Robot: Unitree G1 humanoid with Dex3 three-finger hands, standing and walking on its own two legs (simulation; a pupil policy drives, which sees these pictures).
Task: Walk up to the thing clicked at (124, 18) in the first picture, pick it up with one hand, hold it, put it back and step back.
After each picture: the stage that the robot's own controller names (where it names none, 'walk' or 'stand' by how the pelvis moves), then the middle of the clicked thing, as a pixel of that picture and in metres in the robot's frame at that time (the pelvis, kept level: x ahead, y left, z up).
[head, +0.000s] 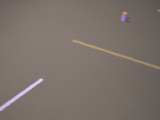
stand; (124, 16) +2.09 -0.64 -0.72
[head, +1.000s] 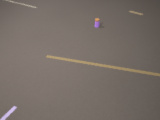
walk; (97, 22) +2.01 -0.11 -0.70
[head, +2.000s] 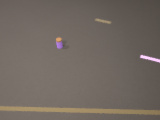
walk; (59, 43) +1.38 +0.31 -0.72
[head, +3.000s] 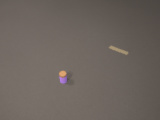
walk; (63, 77) +0.90 +0.22 -0.71
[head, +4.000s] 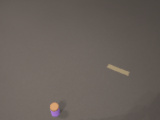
walk; (54, 109) +0.58 +0.21 -0.69
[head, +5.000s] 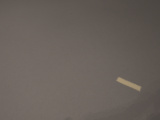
stand; out of the picture +0.43 +0.19 -0.70
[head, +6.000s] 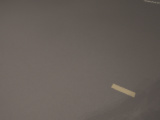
stand; out of the picture +0.40 +0.20 -0.72
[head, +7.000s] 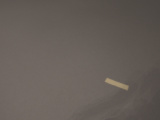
stand; out of the picture +0.39 +0.22 -0.72
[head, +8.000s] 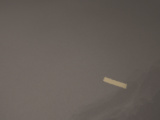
stand; out of the picture +0.40 +0.23 -0.72
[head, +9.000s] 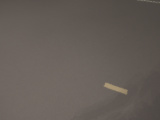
stand; out of the picture +0.38 +0.22 -0.73
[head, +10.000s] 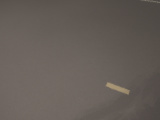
stand; out of the picture +0.39 +0.22 -0.73
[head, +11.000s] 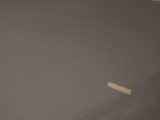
stand; out of the picture +0.39 +0.21 -0.73
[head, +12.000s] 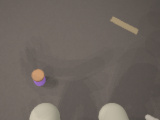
go down; (39, 77) +0.47 +0.20 -0.46
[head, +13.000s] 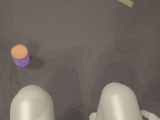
go down; (21, 56) +0.49 +0.23 -0.31
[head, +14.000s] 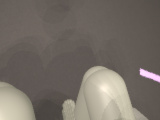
close in; out of the picture +0.47 +0.28 -0.23
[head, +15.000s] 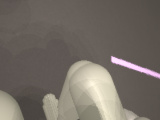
close; out of the picture +0.46 +0.30 -0.23
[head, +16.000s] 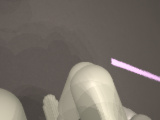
lift; out of the picture +0.44 +0.27 -0.23
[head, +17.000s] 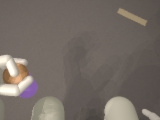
lift; (21, 81) +0.34 +0.21 -0.05
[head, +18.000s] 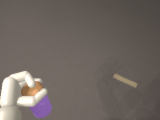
hold; (37, 99) +0.32 +0.16 -0.01
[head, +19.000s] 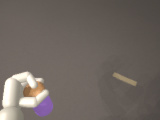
hold; (39, 99) +0.32 +0.16 -0.02
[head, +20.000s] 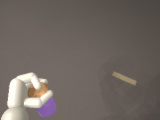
crouch; (42, 100) +0.32 +0.15 -0.02
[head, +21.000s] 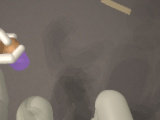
crouch; (14, 55) +0.45 +0.20 -0.11
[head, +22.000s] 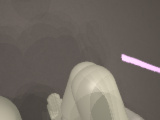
lower; out of the picture +0.53 +0.32 -0.26
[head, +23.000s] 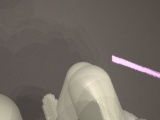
lower; out of the picture +0.53 +0.34 -0.26
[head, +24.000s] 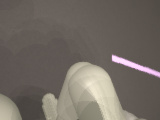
lower; out of the picture +0.53 +0.34 -0.26
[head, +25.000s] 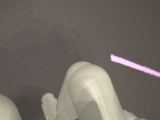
lower; out of the picture +0.53 +0.34 -0.26
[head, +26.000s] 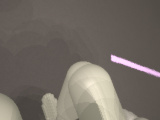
loosen; out of the picture +0.53 +0.34 -0.26
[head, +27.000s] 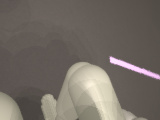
withdraw; out of the picture +0.53 +0.34 -0.27
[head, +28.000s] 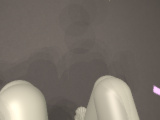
stand; out of the picture +0.54 +0.37 -0.29
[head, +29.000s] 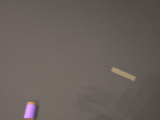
stand; (30, 111) +0.52 +0.34 -0.66
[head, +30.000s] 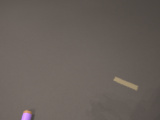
stand; (26, 119) +0.54 +0.42 -0.69
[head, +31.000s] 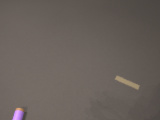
stand; (18, 117) +0.53 +0.49 -0.69
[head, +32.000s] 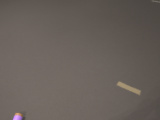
stand; out of the picture +0.54 +0.55 -0.75
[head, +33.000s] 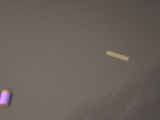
walk; (4, 98) +0.59 +0.66 -0.72
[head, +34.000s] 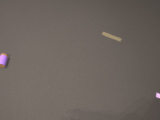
walk; (2, 60) +0.94 +0.68 -0.73
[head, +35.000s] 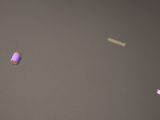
stand; (15, 58) +1.16 +0.71 -0.73
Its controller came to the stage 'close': yes
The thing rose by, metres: 0.70
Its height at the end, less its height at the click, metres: -0.02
